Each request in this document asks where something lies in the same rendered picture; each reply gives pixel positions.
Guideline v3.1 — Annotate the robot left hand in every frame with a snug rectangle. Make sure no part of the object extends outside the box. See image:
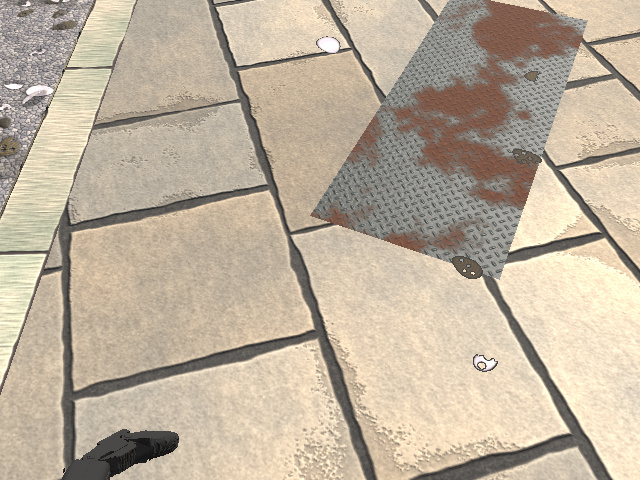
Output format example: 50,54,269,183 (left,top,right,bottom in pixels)
62,429,179,480

